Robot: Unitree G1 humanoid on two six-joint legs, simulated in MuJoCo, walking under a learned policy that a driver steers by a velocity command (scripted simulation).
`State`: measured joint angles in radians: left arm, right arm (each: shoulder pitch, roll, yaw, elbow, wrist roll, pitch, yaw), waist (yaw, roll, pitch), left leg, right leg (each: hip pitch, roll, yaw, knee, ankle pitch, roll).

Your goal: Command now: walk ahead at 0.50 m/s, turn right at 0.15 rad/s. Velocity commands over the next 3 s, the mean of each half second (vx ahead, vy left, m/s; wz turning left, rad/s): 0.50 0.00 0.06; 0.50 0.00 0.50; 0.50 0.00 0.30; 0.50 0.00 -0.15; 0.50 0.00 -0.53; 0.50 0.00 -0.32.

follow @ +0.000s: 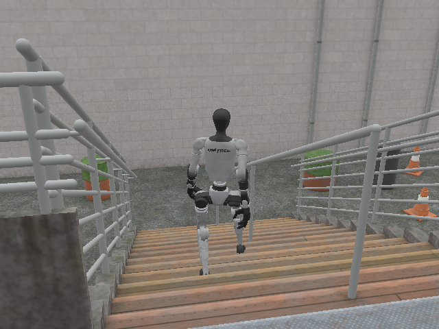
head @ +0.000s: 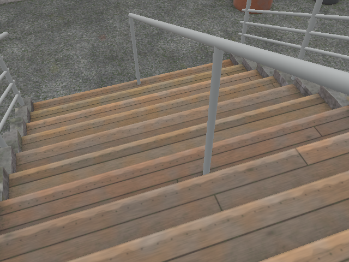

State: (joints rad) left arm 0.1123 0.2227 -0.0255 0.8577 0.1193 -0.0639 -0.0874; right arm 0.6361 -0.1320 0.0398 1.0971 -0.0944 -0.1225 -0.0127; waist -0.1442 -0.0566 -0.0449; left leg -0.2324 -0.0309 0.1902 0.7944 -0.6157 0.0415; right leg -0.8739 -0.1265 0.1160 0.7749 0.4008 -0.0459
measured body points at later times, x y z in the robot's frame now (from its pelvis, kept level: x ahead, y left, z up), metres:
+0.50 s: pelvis +0.32 -0.07 -0.12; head +0.33 -0.06 +0.33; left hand +0.22 +0.14 -0.27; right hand +0.48 -0.29 -0.24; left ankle +0.51 +0.09 -0.78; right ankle +0.26 -0.16 -0.84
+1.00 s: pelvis +0.64 +0.02 -0.27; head +0.65 +0.02 +0.18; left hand +0.73 +0.30 -0.38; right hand +0.67 -0.21 -0.42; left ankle +0.58 +0.10 -0.99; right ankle +0.80 -0.09 -0.94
